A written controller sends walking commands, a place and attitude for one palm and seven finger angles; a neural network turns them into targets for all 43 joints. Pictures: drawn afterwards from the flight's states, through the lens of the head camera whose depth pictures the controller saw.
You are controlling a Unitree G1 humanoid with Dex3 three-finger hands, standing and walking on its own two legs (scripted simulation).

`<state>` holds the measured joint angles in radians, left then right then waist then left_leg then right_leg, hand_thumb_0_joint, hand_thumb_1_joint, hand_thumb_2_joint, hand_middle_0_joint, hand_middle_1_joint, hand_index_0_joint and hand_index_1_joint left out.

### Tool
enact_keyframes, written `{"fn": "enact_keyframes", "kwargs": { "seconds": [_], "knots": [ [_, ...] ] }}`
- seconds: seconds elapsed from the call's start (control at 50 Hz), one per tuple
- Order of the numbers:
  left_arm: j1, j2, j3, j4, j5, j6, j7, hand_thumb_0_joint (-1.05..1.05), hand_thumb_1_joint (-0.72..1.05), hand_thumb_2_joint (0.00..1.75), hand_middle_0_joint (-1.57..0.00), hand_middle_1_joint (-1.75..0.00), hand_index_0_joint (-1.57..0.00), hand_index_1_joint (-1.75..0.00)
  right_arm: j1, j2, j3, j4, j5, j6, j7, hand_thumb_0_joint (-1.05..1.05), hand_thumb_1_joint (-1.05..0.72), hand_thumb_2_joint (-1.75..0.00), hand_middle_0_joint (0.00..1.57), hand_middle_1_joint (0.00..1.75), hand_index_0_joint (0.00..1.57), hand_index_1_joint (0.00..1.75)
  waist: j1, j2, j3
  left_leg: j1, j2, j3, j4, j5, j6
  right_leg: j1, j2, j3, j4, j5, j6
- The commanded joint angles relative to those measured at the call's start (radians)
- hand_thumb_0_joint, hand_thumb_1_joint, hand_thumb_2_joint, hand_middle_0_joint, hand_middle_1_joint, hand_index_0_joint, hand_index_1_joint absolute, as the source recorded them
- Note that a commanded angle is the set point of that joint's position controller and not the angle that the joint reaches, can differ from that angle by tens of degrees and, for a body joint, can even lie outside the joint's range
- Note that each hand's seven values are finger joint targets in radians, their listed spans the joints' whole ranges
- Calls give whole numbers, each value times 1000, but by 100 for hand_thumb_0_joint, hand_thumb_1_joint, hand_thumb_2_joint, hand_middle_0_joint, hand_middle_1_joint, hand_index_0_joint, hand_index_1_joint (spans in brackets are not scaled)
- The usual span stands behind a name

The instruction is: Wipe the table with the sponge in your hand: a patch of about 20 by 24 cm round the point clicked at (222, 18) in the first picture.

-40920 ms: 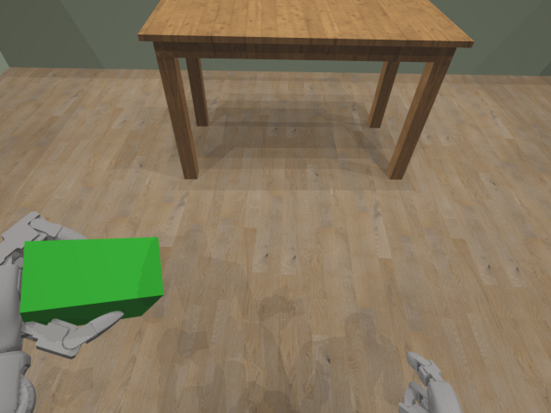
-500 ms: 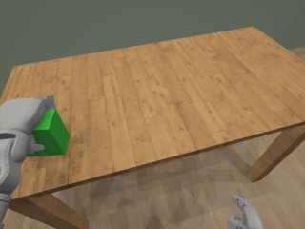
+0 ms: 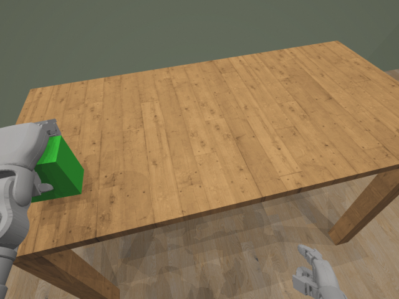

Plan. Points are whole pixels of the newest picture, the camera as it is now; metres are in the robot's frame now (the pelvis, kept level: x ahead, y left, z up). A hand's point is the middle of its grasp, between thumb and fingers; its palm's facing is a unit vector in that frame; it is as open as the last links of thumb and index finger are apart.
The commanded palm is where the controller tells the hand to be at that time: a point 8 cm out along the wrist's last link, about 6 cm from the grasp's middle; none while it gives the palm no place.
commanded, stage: move the sponge above the wiping area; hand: left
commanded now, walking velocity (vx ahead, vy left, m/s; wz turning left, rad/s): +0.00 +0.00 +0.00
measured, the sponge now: (45, 176) +0.28 +0.37 +0.09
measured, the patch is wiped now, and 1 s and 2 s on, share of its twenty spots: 0.00 0.00 0.05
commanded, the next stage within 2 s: lower the sponge onto the table in 1.10 s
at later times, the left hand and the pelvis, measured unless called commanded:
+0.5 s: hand (24, 159) +0.27 +0.38 +0.15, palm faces +0.10 +0.03 -1.00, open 10.3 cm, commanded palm +0.24 +0.36 +0.18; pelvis +0.00 +0.00 +0.00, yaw -1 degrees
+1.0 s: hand (30, 165) +0.27 +0.38 +0.13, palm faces -0.03 -0.01 -1.00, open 10.3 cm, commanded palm +0.25 +0.35 +0.18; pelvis +0.00 +0.00 +0.00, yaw +0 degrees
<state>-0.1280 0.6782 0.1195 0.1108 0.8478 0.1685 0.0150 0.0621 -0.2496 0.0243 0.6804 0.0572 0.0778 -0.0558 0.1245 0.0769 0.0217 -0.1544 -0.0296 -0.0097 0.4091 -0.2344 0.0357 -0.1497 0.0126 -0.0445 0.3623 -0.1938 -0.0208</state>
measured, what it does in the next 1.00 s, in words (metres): stands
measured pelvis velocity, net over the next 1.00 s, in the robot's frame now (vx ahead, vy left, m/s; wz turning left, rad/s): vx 0.00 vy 0.00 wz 0.00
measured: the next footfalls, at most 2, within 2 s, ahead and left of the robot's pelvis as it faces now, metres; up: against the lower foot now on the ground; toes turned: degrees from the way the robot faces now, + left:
none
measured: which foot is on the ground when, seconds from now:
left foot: down 0.00-1.00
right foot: down 0.00-1.00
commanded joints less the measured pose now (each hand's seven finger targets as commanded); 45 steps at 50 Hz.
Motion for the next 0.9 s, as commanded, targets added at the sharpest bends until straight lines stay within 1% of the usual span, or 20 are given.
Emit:
{"fn": "enact_keyframes", "kwargs": {
  "seconds": [0.0, 0.06, 0.12, 0.16, 0.18, 0.24, 0.26, 0.28, 0.36, 0.44, 0.5, 0.52, 0.6, 0.66, 0.68, 0.7, 0.76, 0.78, 0.82, 0.88],
  "knots": [
    [-149, 230, 76, -44, -16, 156, -46, 0, 10, 130, -120, -160, -120, -160, -152, -162, -36, -157, 12, -19, -1, 0, -90, -90, 20, 30, 20, 30, -21, -1, -231, -7, 0, -22, -57, 289, -10, 130, -2, 29, -18, 194, -48],
    [-153, 192, 3, -69, -19, 171, -156, 0, 10, 130, -120, -160, -120, -160, -187, -155, -16, -197, 29, -18, -2, 0, -90, -90, 20, 30, 20, 30, -55, -54, -204, 1, 3, -33, -46, 243, 12, 90, 6, 41, -26, 181, -43],
    [-196, 243, 31, -169, -8, 57, -203, 0, 10, 130, -120, -160, -120, -160, -117, -159, -30, -193, 8, -34, -9, 0, -90, -90, 20, 30, 20, 30, -69, -91, -244, 45, 2, -41, -28, 245, 33, 78, 3, 23, -26, 180, -29],
    [-256, 342, 126, -314, 1, -50, -178, 0, 10, 130, -120, -160, -120, -160, -145, -136, -16, -223, 4, -59, -22, 0, -90, -90, 20, 30, 20, 30, -49, -44, -288, 91, 2, -48, -24, 246, 39, 87, 20, 62, -24, 164, -42],
    [-289, 350, 146, -348, 17, -96, -150, 0, 10, 130, -120, -160, -120, -160, -103, -123, -20, -208, -6, -69, -33, 0, -90, -90, 20, 30, 20, 30, -48, -28, -318, 115, -1, -43, -17, 286, 38, 97, 15, 37, -12, 168, -41],
    [-270, 430, 277, -315, 36, -171, -42, 0, 10, 130, -120, -160, -120, -160, -58, -131, -46, -164, -19, -68, -43, 0, -90, -90, 20, 30, 20, 30, -19, 82, -260, 93, 6, -61, -35, 331, 12, 78, 27, 41, -21, 158, -56],
    [-290, 499, 345, -328, 41, -165, -5, 0, 10, 130, -120, -160, -120, -160, -92, -130, -35, -175, -15, -76, -39, 0, -90, -90, 20, 30, 20, 30, 2, 156, -239, 78, 0, -65, -45, 322, 8, 85, 35, 85, -26, 148, -77],
    [-313, 432, 300, -293, 44, -149, 30, 0, 10, 130, -120, -160, -120, -160, -73, -115, -40, -161, -18, -73, -37, 0, -90, -90, 20, 30, 20, 30, -2, 137, -248, 61, 1, -49, -39, 355, -2, 98, 23, 51, -13, 162, -73],
    [-254, 385, 278, -133, -7, -15, 88, 0, 10, 130, -120, -160, -120, -160, -131, -139, -49, -139, 4, -49, -13, 0, -90, -90, 20, 30, 20, 30, 12, 141, -210, 13, -3, -35, -52, 293, -21, 108, 15, 97, -31, 141, -81],
    [-142, 279, 137, -7, -31, 127, -8, 0, 10, 130, -120, -160, -120, -160, -144, -171, -46, -141, 11, -23, -3, 0, -90, -90, 20, 30, 20, 30, -12, 7, -223, -30, 1, -21, -59, 261, -10, 141, -5, 42, -21, 178, -48],
    [-91, 220, 43, -32, -39, 165, -126, 0, 10, 130, -120, -160, -120, -160, -148, -175, -39, -171, 23, -18, -2, 0, -90, -90, 20, 30, 20, 30, -43, -55, -223, -20, 1, -29, -41, 254, 10, 123, -5, 31, -13, 208, -36],
    [-127, 192, -4, -65, -37, 150, -161, 0, 10, 130, -120, -160, -120, -160, -148, -174, -37, -180, 24, -19, -4, 0, -90, -90, 20, 30, 20, 30, -64, -69, -213, -9, 2, -31, -37, 236, 18, 99, -5, 28, -21, 200, -30],
    [-235, 272, 63, -219, -16, -28, -187, 0, 10, 130, -120, -160, -120, -160, -97, -152, -34, -190, 6, -60, -26, 0, -90, -90, 20, 30, 20, 30, -77, -81, -248, 67, 4, -44, -18, 221, 41, 51, 10, 28, -27, 145, -26],
    [-349, 404, 198, -391, 20, -160, -98, 0, 10, 130, -120, -160, -120, -160, -104, -133, -31, -208, -6, -92, -45, 0, -90, -90, 20, 30, 20, 30, -36, 52, -276, 117, 8, -70, -38, 245, 32, 50, 32, 61, -25, 118, -51],
    [-363, 388, 205, -354, 42, -175, -54, 0, 10, 130, -120, -160, -120, -160, -60, -118, -33, -183, -16, -98, -55, 0, -90, -90, 20, 30, 20, 30, -35, 70, -292, 117, 10, -66, -37, 297, 18, 60, 27, 33, -10, 121, -53],
    [-340, 430, 266, -293, 54, -178, -11, 0, 10, 130, -120, -160, -120, -160, -47, -133, -49, -153, -21, -94, -52, 0, -90, -90, 20, 30, 20, 30, -23, 100, -262, 96, 11, -66, -43, 320, 4, 58, 31, 36, -18, 129, -59],
    [-326, 410, 283, -203, 40, -100, 56, 0, 10, 130, -120, -160, -120, -160, -96, -130, -45, -148, -3, -72, -25, 0, -90, -90, 20, 30, 20, 30, 5, 170, -214, 49, 0, -59, -48, 346, -20, 74, 28, 75, -26, 146, -83],
    [-324, 346, 230, -146, 28, -54, 69, 0, 10, 130, -120, -160, -120, -160, -87, -132, -49, -134, -5, -61, -20, 0, -90, -90, 20, 30, 20, 30, -2, 124, -230, 28, 6, -41, -49, 346, -25, 89, 13, 40, -18, 157, -73],
    [-284, 308, 186, -62, 1, 33, 66, 0, 10, 130, -120, -160, -120, -160, -105, -150, -51, -127, 0, -41, -11, 0, -90, -90, 20, 30, 20, 30, -4, 80, -224, 1, 7, -27, -58, 308, -29, 101, 6, 39, -27, 160, -64],
    [-191, 255, 104, -9, -4, 144, -13, 0, 10, 130, -120, -160, -120, -160, -146, -167, -38, -149, 10, -22, 3, 0, -90, -90, 20, 30, 20, 30, -7, 5, -246, -20, 0, -21, -61, 292, -17, 141, -1, 32, -15, 186, -54]
  ]
}}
